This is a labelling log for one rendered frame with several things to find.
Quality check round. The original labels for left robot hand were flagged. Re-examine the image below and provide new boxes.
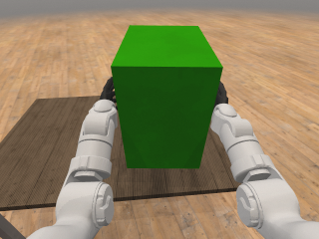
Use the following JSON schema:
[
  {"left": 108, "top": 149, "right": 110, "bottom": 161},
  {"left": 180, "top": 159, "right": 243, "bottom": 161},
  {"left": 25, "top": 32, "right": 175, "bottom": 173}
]
[{"left": 100, "top": 77, "right": 118, "bottom": 110}]

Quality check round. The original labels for table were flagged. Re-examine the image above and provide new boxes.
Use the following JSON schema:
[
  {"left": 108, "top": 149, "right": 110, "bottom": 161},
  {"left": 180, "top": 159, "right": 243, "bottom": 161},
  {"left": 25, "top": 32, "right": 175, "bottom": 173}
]
[{"left": 0, "top": 96, "right": 242, "bottom": 239}]

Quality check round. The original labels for carton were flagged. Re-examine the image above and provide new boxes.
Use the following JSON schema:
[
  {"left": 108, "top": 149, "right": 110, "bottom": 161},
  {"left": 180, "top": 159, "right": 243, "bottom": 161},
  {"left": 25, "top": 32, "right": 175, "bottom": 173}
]
[{"left": 111, "top": 25, "right": 223, "bottom": 169}]

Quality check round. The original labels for right robot hand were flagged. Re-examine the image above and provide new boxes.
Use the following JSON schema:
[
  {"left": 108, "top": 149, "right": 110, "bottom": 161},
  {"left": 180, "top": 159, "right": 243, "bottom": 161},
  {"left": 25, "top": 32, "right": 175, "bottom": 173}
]
[{"left": 212, "top": 81, "right": 228, "bottom": 113}]

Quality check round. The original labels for robot right forearm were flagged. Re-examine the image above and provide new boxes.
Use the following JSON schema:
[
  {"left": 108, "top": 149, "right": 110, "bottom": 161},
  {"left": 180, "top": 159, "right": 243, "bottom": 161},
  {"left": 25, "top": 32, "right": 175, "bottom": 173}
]
[{"left": 210, "top": 104, "right": 301, "bottom": 214}]

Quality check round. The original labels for left robot upper arm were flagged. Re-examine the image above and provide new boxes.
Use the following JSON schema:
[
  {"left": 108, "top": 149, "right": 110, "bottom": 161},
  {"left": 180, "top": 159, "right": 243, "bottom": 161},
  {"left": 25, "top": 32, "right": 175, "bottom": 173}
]
[{"left": 26, "top": 181, "right": 115, "bottom": 239}]

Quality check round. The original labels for robot left forearm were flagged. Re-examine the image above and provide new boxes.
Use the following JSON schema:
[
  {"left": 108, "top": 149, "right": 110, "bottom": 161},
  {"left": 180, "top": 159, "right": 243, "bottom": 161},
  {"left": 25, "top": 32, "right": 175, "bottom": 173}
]
[{"left": 55, "top": 100, "right": 118, "bottom": 220}]

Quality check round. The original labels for right robot upper arm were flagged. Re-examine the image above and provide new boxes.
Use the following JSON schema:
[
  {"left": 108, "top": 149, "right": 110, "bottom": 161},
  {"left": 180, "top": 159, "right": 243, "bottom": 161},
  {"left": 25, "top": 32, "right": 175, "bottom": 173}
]
[{"left": 236, "top": 178, "right": 319, "bottom": 239}]

